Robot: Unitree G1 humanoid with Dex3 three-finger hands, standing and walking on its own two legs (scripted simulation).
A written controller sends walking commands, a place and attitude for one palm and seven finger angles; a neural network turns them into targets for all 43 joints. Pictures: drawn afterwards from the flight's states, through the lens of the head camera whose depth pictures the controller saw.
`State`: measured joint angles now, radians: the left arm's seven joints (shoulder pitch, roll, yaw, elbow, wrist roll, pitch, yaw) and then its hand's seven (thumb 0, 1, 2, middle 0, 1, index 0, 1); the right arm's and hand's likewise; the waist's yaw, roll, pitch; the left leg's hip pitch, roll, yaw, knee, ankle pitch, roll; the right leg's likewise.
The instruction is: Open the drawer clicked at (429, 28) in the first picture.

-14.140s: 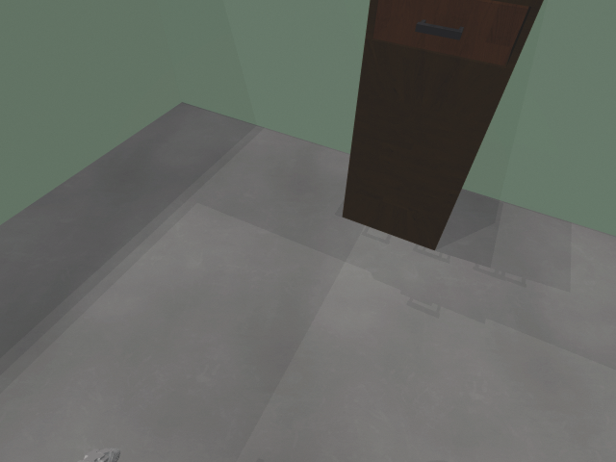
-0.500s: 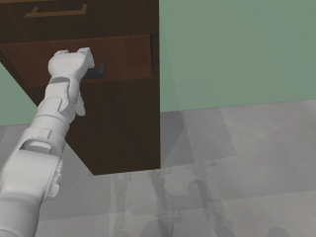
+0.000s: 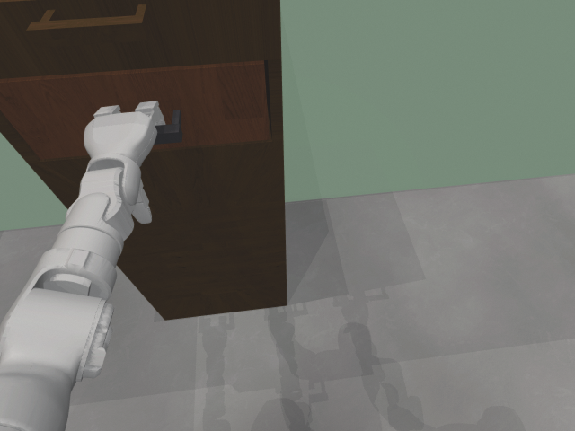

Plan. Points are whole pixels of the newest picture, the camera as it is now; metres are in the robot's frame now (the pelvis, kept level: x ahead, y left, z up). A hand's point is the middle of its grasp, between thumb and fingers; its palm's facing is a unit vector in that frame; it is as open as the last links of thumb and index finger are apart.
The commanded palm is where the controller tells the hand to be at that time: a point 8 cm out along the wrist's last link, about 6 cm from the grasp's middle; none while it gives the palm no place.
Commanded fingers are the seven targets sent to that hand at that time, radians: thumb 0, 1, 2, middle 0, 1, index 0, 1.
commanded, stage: lower the fingers behind the handle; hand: left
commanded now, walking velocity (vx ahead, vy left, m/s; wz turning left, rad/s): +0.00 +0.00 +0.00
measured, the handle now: (140, 127) +0.54 +0.20 +0.12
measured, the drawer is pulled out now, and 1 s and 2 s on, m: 0.00 0.00 0.03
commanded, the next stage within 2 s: close the thumb around the handle in 0.22 s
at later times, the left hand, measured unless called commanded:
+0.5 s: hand (137, 164) +0.49 +0.20 +0.09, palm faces -0.01 -0.03 -1.00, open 13.0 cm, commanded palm +0.46 +0.21 +0.15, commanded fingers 0.00 0.06 0.54 -0.34 -1.26 -0.34 -1.26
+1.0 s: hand (136, 164) +0.48 +0.20 +0.10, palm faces +0.00 -0.03 -1.00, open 5.4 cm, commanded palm +0.46 +0.21 +0.15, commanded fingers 0.00 0.90 0.90 -0.40 -1.35 -0.40 -1.35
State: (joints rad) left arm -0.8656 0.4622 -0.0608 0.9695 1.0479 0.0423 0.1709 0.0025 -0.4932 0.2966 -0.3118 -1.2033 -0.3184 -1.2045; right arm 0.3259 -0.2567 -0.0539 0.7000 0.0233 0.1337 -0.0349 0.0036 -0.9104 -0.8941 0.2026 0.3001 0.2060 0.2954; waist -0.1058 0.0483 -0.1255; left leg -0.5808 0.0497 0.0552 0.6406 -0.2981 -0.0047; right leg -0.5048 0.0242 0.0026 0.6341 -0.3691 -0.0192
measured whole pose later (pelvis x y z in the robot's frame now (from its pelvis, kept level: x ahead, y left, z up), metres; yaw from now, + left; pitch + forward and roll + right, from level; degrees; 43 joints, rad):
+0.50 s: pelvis +0.00 +0.00 +0.00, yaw +0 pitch +13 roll +0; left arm -0.87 0.45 -0.09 0.96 1.05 0.06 0.17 0.00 -0.36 0.35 -0.31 -1.21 -0.33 -1.22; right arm 0.32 -0.26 -0.05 0.70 0.02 0.14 -0.04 0.00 -0.91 -0.89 0.20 0.30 0.21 0.30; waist -0.10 0.05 -0.12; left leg -0.57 0.04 0.05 0.64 -0.30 0.00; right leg -0.49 0.02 0.00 0.64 -0.37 -0.02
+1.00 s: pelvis +0.00 +0.00 +0.00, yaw +0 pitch +13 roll +0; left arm -0.85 0.46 -0.07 0.95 1.04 0.04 0.16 0.00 0.75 0.83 -0.37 -1.33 -0.41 -1.34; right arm 0.33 -0.26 -0.06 0.70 0.03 0.14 -0.03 0.00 -0.91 -0.89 0.20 0.30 0.21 0.30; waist -0.10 0.05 -0.12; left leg -0.57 0.05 0.05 0.64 -0.30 -0.01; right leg -0.49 0.02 0.00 0.63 -0.37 -0.02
